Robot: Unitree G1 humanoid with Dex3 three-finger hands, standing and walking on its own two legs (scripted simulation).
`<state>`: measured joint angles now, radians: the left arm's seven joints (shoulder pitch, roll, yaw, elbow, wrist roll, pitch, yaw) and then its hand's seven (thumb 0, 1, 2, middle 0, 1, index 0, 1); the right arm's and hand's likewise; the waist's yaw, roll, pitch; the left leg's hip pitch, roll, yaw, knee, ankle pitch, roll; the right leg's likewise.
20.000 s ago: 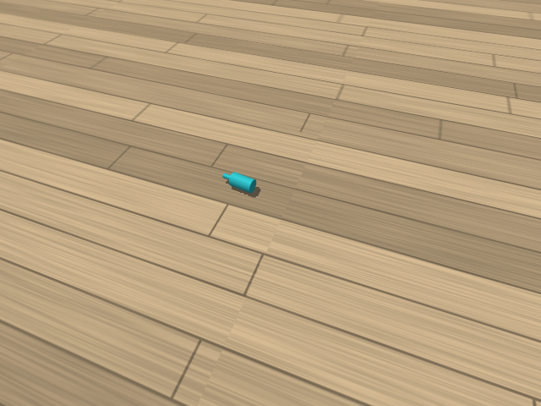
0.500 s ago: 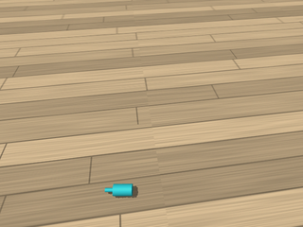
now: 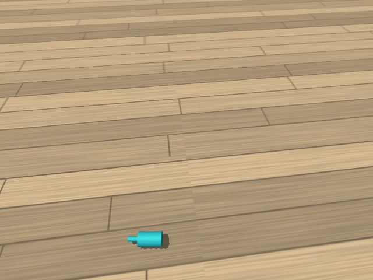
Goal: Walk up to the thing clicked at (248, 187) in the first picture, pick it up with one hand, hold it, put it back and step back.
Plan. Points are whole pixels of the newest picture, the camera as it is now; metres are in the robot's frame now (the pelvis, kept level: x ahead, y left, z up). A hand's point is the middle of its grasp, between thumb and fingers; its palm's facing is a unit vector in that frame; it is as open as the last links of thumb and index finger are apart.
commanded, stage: walk up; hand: left
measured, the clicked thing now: (145, 238) +0.45 +0.25 -0.74
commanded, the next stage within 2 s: none
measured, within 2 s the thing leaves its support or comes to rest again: neither
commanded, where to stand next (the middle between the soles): +0.07 -0.01 m, yaw +0 degrees
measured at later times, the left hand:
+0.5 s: hand out of the picture +0.10 +0.26 -0.16, palm faces +0.01 -0.93 -0.36, open 7.4 cm
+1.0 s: hand out of the picture +0.08 +0.27 -0.16, palm faces +0.01 -0.94 -0.35, open 7.4 cm
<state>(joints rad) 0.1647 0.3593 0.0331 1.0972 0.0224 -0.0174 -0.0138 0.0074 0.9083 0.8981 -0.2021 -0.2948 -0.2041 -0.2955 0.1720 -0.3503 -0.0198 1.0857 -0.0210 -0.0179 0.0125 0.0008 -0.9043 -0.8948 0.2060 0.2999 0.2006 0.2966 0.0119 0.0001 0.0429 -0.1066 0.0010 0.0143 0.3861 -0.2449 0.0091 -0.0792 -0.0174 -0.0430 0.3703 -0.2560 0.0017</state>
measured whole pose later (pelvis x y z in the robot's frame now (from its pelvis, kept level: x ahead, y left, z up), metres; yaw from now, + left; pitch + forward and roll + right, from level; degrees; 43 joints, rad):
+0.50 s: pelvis +0.01 +0.00 -0.01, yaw +0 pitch -3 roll +0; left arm 0.13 0.36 0.03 1.03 0.01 -0.01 -0.01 0.01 0.91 0.90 -0.20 -0.29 -0.21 -0.30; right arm 0.13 -0.36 -0.03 1.01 -0.01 0.00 0.01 0.00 -0.90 -0.89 0.21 0.30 0.20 0.30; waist 0.01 0.00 0.08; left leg -0.11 0.01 0.01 0.49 -0.32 0.00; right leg -0.08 -0.01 -0.05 0.47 -0.33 -0.01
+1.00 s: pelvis +0.00 +0.01 -0.01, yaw +1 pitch -4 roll +0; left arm 0.15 0.38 0.04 1.01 0.01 0.02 -0.01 0.01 0.91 0.90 -0.20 -0.29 -0.21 -0.30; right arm 0.19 -0.35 -0.04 1.00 -0.02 -0.04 0.01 0.00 -0.90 -0.89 0.21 0.30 0.20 0.30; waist 0.01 -0.01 0.12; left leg -0.13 -0.01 0.02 0.48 -0.29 0.03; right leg -0.21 -0.01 0.00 0.75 -0.53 -0.02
